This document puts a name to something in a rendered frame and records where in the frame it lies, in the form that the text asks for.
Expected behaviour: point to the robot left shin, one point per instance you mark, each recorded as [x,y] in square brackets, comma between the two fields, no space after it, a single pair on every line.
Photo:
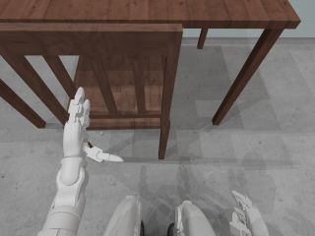
[137,230]

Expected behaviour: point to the left robot hand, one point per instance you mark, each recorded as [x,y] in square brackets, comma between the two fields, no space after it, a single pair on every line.
[75,133]

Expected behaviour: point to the robot left thigh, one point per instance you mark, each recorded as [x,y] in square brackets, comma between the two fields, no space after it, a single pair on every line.
[126,216]

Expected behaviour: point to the right robot hand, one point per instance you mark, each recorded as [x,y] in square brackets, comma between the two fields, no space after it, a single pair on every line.
[252,222]

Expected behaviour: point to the table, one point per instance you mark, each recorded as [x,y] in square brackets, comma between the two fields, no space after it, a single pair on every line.
[272,16]

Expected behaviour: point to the chair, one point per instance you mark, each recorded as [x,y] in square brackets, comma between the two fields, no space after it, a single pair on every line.
[127,71]

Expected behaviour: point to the robot left forearm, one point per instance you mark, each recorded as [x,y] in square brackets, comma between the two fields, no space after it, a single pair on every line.
[67,208]

